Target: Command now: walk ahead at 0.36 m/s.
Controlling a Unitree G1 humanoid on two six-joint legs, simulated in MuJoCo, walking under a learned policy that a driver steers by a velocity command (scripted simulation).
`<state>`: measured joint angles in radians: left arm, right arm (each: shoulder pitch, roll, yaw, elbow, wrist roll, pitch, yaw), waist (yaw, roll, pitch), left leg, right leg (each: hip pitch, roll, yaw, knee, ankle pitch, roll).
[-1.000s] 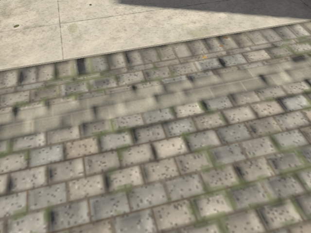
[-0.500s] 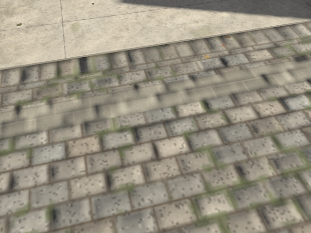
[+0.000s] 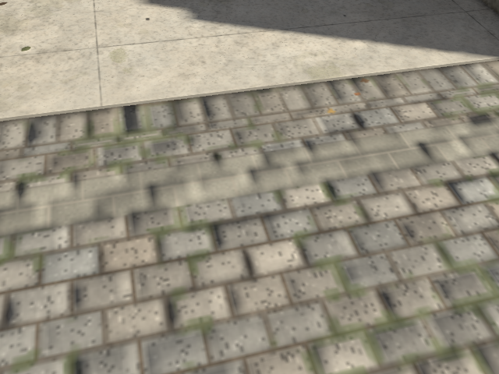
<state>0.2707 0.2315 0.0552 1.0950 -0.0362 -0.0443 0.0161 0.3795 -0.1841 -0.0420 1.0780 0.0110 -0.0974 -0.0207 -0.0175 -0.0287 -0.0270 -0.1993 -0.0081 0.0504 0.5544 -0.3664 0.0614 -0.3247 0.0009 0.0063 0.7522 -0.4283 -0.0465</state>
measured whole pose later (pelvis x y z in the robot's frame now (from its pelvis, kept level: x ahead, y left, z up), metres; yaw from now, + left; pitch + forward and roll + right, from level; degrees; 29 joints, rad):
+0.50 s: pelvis +0.25 -0.05 +0.00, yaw +0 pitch +1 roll -1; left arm 0.07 0.24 0.05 0.95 -0.01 -0.10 -0.04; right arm 0.37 -0.22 -0.05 1.01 0.03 -0.11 -0.01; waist -0.01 0.02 0.04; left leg -0.35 0.05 -0.05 1.25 -0.37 0.04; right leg -0.38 0.04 -0.08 0.50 -0.15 -0.07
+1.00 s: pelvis +0.56 +0.02 +0.00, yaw +0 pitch +2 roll -1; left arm 0.33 0.26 0.04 1.03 -0.03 -0.09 0.00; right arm 0.11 -0.24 -0.06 0.86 0.01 -0.11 0.03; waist 0.03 -0.01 0.03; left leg -0.45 0.00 0.06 0.56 -0.16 0.06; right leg -0.28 -0.01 0.03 1.11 -0.46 -0.04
